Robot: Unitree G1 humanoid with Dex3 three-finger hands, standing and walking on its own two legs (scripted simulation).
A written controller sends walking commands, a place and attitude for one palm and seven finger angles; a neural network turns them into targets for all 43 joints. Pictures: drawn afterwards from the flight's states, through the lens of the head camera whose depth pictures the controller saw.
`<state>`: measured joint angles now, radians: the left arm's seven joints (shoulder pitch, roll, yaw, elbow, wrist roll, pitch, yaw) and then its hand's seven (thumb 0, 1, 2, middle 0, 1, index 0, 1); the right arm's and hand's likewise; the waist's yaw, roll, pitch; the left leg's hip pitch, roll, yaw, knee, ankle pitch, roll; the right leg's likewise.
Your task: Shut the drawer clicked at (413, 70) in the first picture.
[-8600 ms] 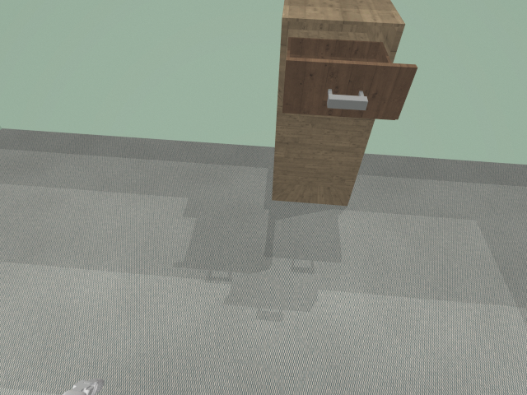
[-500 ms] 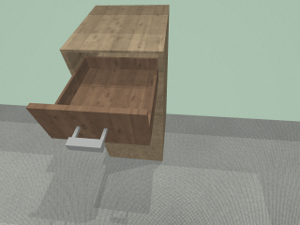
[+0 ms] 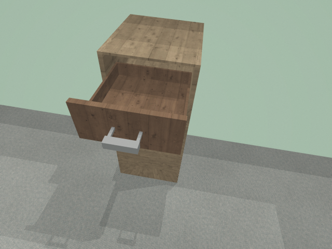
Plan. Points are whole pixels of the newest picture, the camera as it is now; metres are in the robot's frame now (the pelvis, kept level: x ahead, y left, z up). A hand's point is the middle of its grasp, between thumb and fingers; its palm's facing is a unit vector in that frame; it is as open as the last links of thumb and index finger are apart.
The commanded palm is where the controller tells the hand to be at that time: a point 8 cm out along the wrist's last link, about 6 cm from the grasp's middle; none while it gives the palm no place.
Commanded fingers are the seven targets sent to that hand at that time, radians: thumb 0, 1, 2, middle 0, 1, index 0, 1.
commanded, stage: come to a stop and stand still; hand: left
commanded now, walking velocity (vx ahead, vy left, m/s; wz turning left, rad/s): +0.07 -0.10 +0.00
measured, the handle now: (123, 138) +0.41 +0.16 +0.01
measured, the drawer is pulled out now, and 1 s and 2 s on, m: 0.29 0.29 0.29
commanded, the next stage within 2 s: look again from close up in 0.06 s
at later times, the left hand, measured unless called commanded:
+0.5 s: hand out of the picture +0.05 +0.13 -0.18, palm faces +0.03 -0.97 -0.23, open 7.2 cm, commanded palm none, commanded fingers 0.00 0.90 0.90 -0.20 -0.30 -0.20 -0.30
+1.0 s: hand out of the picture +0.03 +0.10 -0.18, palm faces +0.06 -0.98 -0.21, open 7.4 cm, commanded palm none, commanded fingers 0.00 0.90 0.90 -0.20 -0.30 -0.20 -0.30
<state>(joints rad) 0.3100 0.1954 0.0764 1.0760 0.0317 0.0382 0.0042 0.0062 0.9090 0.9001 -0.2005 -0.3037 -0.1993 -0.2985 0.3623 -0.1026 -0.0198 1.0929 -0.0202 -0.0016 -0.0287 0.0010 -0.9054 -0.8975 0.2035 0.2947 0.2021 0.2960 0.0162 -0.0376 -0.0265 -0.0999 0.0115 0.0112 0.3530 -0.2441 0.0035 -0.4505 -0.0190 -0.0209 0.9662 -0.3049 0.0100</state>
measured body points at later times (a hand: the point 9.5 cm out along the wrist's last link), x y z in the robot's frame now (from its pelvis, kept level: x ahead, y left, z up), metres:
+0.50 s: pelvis +0.03 -0.05 -0.01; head +0.02 -0.06 +0.44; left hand +0.05 +0.18 -0.16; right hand +0.03 -0.26 -0.18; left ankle +0.00 +0.08 -0.75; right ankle +0.01 -0.13 -0.75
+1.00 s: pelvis +0.04 -0.07 -0.01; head +0.04 -0.09 +0.44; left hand +0.03 +0.15 -0.16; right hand +0.03 -0.28 -0.18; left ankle +0.02 +0.06 -0.73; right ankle +0.01 -0.13 -0.75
